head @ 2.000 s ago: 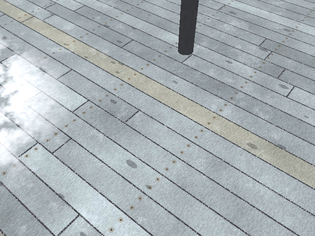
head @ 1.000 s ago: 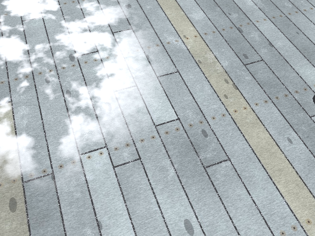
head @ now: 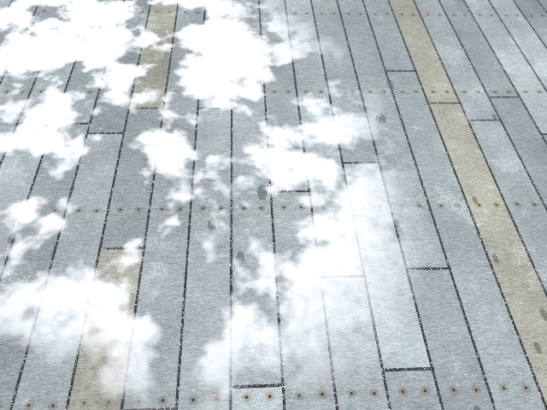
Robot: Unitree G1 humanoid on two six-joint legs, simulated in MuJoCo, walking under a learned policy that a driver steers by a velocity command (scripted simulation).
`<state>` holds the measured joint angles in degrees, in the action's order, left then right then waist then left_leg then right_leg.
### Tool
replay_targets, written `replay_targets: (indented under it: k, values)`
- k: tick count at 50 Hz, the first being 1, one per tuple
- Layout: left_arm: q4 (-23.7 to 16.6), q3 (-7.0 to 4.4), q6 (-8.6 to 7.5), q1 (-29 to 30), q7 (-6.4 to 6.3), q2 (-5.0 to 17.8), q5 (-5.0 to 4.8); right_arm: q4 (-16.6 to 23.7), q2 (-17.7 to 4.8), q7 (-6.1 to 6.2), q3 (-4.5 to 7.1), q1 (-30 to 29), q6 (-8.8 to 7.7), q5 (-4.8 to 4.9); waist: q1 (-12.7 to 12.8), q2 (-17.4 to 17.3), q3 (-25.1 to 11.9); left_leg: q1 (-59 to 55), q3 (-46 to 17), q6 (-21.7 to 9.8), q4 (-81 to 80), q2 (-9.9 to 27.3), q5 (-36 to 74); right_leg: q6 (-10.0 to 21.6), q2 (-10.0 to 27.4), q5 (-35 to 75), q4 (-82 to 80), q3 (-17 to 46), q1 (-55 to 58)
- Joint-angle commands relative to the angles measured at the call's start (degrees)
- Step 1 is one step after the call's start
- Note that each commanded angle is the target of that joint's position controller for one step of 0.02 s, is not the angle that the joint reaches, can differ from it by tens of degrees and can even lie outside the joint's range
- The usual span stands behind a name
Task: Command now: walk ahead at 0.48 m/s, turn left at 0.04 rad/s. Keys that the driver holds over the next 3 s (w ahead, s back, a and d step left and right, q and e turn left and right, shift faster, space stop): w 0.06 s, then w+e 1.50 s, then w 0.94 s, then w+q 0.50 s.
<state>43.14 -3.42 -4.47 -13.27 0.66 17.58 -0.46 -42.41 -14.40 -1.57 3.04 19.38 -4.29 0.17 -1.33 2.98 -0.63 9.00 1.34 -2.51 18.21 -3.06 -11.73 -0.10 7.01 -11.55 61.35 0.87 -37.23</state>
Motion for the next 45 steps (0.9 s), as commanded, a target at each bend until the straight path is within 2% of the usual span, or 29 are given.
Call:
replay_targets:
  k: [1, 4, 6, 10, 12, 13, 14, 15, 16, 17, 18, 19, 20, 21, 22, 24, 25, 29, 31, 34, 37, 38, 39, 40, 41, 42, 43, 44, 45]
  values:
    - [-4.1, -0.18, -0.25, 2.0, -0.05, 1.8, 0.56, 2.8, -8.3, 0.62, 2.00, -2.8, -1.44, 0.23, 1.4, -6.4, 2.9, -0.9, -10.0, -11.1, -10.2, 14.2, 15.9, -1.0, 1.3, 8.7, -8.7, 1.4, -5.4]
    - [-5.6, 0.58, -0.81, 8.1, 0.94, 0.5, -0.02, 1.2, -9.3, 1.26, 2.04, -0.7, -1.06, 0.38, -0.7, -6.0, 3.9, -1.4, -6.0, -9.3, -10.8, 13.1, 15.2, -0.2, -1.0, 16.9, -20.6, -0.5, -2.1]
    - [-6.7, 0.80, -0.93, 11.5, 1.63, 0.7, -0.64, -0.1, -10.7, 1.40, 2.38, 1.2, -1.10, 0.63, -2.2, -6.2, 4.6, -3.4, -5.2, -8.9, -11.1, 14.7, 12.5, 0.6, -1.7, 19.3, -24.6, -0.8, -0.9]
    - [-9.4, 0.57, -0.75, 15.1, 2.99, 1.8, -0.93, -2.4, -11.1, 1.65, 2.72, 2.8, -0.38, 0.81, -2.4, -5.7, 5.5, -11.9, -2.9, -7.0, -7.9, 18.0, 16.8, 3.8, -3.1, 13.5, -28.4, 0.0, -2.7]
    - [-9.9, 0.01, -0.57, 13.2, 3.29, 3.0, -0.59, -2.5, -12.1, 2.01, 2.99, 2.1, 0.28, 0.54, -0.8, -7.0, 2.9, -14.8, -0.7, -5.5, -1.8, 17.8, 33.3, 5.8, -6.0, 7.8, -28.9, -2.6, 2.3]
    - [-9.2, -0.85, -0.36, 8.9, 3.11, 4.5, -0.42, -2.3, -12.8, 2.29, 3.16, 1.4, 0.73, 0.36, 1.6, -7.7, -0.6, -15.6, 0.8, -4.6, 4.5, 17.0, 44.5, 6.9, -8.3, 5.9, -28.8, -4.5, 8.4]
    - [-7.1, -2.24, -0.16, 0.6, 2.74, 6.8, -0.32, -1.8, -12.6, 2.72, 2.93, 0.8, 1.31, 0.20, 5.9, -7.0, -5.6, -13.1, 3.6, -2.8, 15.9, 14.6, 51.0, 8.5, -10.9, 7.3, -30.6, -6.1, 19.9]
    - [-5.6, -3.63, 0.20, -8.6, 1.98, 10.8, -0.34, -0.3, -11.2, 3.35, 2.13, 1.9, 1.21, -0.84, 8.9, -2.4, -12.2, 0.4, 4.8, -0.6, 32.9, 12.6, 37.0, 11.7, -3.8, 10.4, -29.2, 4.9, 38.4]
    - [-5.4, -4.52, -0.13, -10.4, 2.15, 16.2, -0.67, 1.4, -3.1, 2.19, -0.62, 9.6, -0.27, -1.84, 3.8, 12.9, -19.5, 25.8, 1.2, 3.5, 54.9, 0.3, -11.5, 23.4, 10.7, -2.0, -35.1, 37.8, 59.4]
    - [-5.5, -3.29, -0.01, -12.4, 1.97, 10.5, -1.12, 0.8, -8.5, 1.33, 0.29, 5.2, -2.23, -0.27, 7.5, 8.1, -23.2, 32.9, -8.5, 3.0, 61.4, 0.5, -19.1, 23.1, 11.6, -9.5, -42.7, 47.2, 62.4]
    - [-5.9, -2.69, 0.02, -9.2, 1.57, 8.8, -0.54, 3.0, -10.8, 0.81, 0.90, -1.0, -3.36, 1.75, 7.8, 5.4, -13.8, 37.2, -8.6, 2.0, 61.6, 3.3, -14.9, 19.8, 10.0, -6.9, -43.5, 38.7, 56.1]
    - [-6.8, -2.47, 0.04, -5.8, 1.29, 8.2, -0.31, 4.0, -10.1, 1.03, 0.43, -4.4, -4.01, 1.33, 6.2, -1.3, -9.1, 35.9, -8.0, 1.4, 57.6, 5.8, -10.5, 18.1, 7.9, -1.3, -43.8, 32.4, 47.5]
    - [-7.4, -2.01, 0.18, -2.7, 1.27, 7.0, 0.00, 4.3, -9.7, 1.48, 0.65, -6.6, -4.02, -0.04, 4.2, -5.4, -4.5, 33.2, -7.1, 1.5, 52.5, 7.4, -8.0, 16.8, 5.7, 5.7, -45.1, 27.1, 38.9]
    - [-8.1, -1.71, -0.05, -1.8, 1.24, 6.4, 0.73, 4.7, -10.1, 1.67, 1.00, -6.2, -3.61, -0.80, 2.3, -3.0, -3.4, 28.6, -7.3, 1.7, 50.1, 8.4, -7.0, 16.7, 4.2, 15.7, -45.5, 23.8, 33.2]
    - [-8.5, -1.76, 0.00, -0.3, 1.08, 6.4, 0.78, 4.8, -9.4, 1.73, 1.05, -4.1, -2.97, -0.86, 0.3, -1.2, -4.0, 27.2, -7.6, 2.6, 48.1, 8.7, -6.7, 17.7, 3.9, 14.8, -46.8, 23.6, 31.2]
    - [-8.3, -1.62, -0.18, 0.0, 0.68, 5.6, 0.14, 4.2, -8.1, 2.09, 0.93, -4.1, -1.57, -1.34, -0.2, -2.5, -2.5, 26.1, -6.3, 3.8, 44.7, 9.0, -4.5, 17.1, 1.7, 14.0, -49.0, 19.8, 26.3]
    - [-7.9, -2.03, -0.33, -0.8, 0.40, 7.4, 0.12, 4.9, -7.3, 2.23, 0.59, -4.8, -1.10, -1.17, -0.4, -0.2, -1.5, 26.4, -5.8, 4.9, 41.6, 8.8, -3.3, 18.2, 2.4, 16.1, -49.4, 19.4, 23.9]
    - [-6.3, -2.38, 0.38, -4.4, -0.84, 8.0, -0.63, 7.0, -5.7, 2.00, -0.10, -15.1, -1.50, -1.33, 3.5, -0.3, 0.7, 24.4, -5.2, 6.3, 23.8, 6.3, 12.4, 14.1, -2.1, 12.5, -48.6, 14.5, 21.3]
    - [-5.5, -2.51, 0.80, -6.2, -1.17, 8.6, -0.87, 7.6, -5.3, 1.45, -0.26, -18.7, -1.93, -0.81, 5.1, 0.6, 0.5, 21.2, -4.8, 6.2, 17.4, 4.3, 16.9, 12.9, -2.5, 9.6, -47.6, 15.0, 21.5]
    - [-4.5, -2.53, 1.46, -8.6, -1.33, 8.3, -1.26, 8.8, -6.6, 0.76, 0.20, -22.3, -2.60, -0.03, 6.0, 1.6, 0.7, 19.9, -6.1, 5.5, 12.2, 2.9, 15.6, 12.3, -1.0, 6.6, -44.5, 19.5, 25.6]
    - [-4.3, -2.56, 2.24, -8.7, -1.60, 7.8, -1.15, 8.7, -8.5, 0.32, 1.23, -21.5, -3.39, 0.10, 4.8, 3.3, 0.3, 16.8, -6.2, 3.7, 8.2, 1.8, 8.5, 11.1, 0.0, 7.9, -39.9, 24.0, 30.6]
    - [-4.5, -2.60, 2.46, -7.4, -1.63, 7.9, -1.00, 8.0, -8.9, 0.50, 1.71, -17.9, -3.66, 0.38, 2.4, 5.1, -0.4, 11.8, -6.0, 2.4, 6.6, 2.1, 8.4, 10.4, -0.2, 8.7, -37.3, 25.0, 29.8]
    - [-5.2, -2.02, 2.38, -6.4, -1.52, 6.1, -0.82, 6.8, -10.6, 0.93, 2.61, -12.3, -3.90, 0.01, -0.5, 4.5, -3.8, 2.7, -6.4, 0.4, 5.1, 3.9, 8.7, 8.6, -2.8, 10.9, -31.9, 23.3, 27.8]
    - [-6.4, -0.74, 2.06, -5.8, -1.29, 2.6, -0.08, 6.1, -13.8, 1.53, 3.59, -3.8, -4.00, -0.96, -4.3, -0.7, -11.3, -11.9, -14.6, -3.6, 6.5, 13.3, 6.1, 6.3, -5.9, 5.6, -17.1, 18.5, 21.0]
    - [-7.9, 0.33, 1.59, -13.3, -1.32, -0.3, -1.49, 3.9, -17.8, 1.48, 4.73, 1.8, -3.01, -1.36, -1.8, -18.8, -18.5, -30.6, -38.5, -12.9, 3.6, 25.7, -4.9, 2.5, -13.7, -19.3, 0.3, 10.0, 0.8]
    - [-6.8, -0.54, 1.49, -13.5, -1.57, 5.2, -2.00, 4.2, -12.9, 1.10, 3.80, 1.5, -2.59, 0.03, -2.6, -16.7, -15.4, -29.0, -45.1, -12.5, 0.6, 27.3, -16.6, 1.6, -9.0, -21.6, 8.8, 10.2, -7.1]
    - [-7.1, -1.54, 1.82, -8.0, -1.55, 8.5, -1.68, 4.7, -9.4, 1.30, 2.84, -0.8, -2.24, 0.08, -3.9, -11.1, -8.0, -22.4, -36.9, -9.9, -0.4, 24.7, -16.0, 1.0, -7.1, -16.3, 11.6, 9.6, -9.0]
    - [-7.7, -1.66, 2.12, -5.0, -1.61, 8.1, -1.05, 5.0, -8.4, 1.36, 2.33, -3.5, -1.85, -0.37, -3.1, -7.4, -3.8, -16.0, -29.7, -8.3, -1.4, 22.3, -9.2, 0.5, -5.4, -12.2, 11.4, 7.8, -7.8]
    - [-8.4, -1.82, 2.19, -2.3, -1.41, 7.3, -0.35, 4.6, -6.8, 1.32, 1.82, -5.2, -1.59, -0.48, -2.4, -5.8, 0.0, -10.6, -23.8, -7.2, -3.2, 19.3, -3.0, 0.4, -4.1, -9.4, 8.9, 7.4, -6.9]
